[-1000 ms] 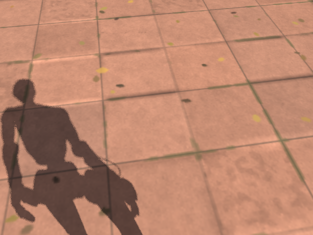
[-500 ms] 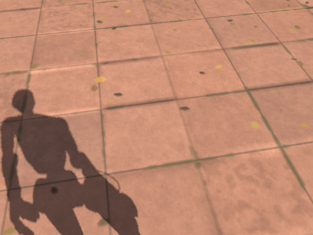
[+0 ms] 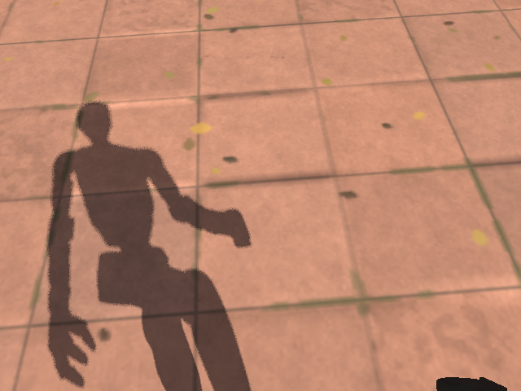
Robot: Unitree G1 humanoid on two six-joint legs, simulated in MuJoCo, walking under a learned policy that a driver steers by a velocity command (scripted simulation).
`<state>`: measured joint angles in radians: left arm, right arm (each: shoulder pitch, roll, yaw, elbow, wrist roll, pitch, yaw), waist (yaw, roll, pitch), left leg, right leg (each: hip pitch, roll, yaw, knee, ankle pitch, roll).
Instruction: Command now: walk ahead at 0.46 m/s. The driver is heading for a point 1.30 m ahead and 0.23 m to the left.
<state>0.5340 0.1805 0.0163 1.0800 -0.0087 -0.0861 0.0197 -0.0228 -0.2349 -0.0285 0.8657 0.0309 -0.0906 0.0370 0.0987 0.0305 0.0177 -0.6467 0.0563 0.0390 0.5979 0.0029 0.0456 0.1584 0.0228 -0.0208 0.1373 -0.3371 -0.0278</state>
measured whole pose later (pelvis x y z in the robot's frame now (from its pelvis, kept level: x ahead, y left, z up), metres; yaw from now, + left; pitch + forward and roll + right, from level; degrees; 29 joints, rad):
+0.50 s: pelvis +0.29 +0.03 +0.01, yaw +0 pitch +2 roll +2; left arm 0.06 0.24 0.05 0.87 -0.01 -0.09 0.00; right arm 0.39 -0.23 -0.04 1.02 0.01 -0.09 0.00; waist -0.08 -0.04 0.01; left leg 0.02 -0.08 0.06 0.18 -0.23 0.06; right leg -0.68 -0.13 0.02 0.63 0.09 -0.01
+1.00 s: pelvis +0.59 -0.02 +0.01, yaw +6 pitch +1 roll -2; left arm 0.32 0.23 0.06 0.98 0.02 -0.11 0.00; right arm 0.16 -0.26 -0.07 0.91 0.02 -0.06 0.00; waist 0.04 0.04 0.00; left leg -0.71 0.11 -0.09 0.80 0.05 0.04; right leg -0.01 0.06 -0.16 0.20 -0.21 -0.06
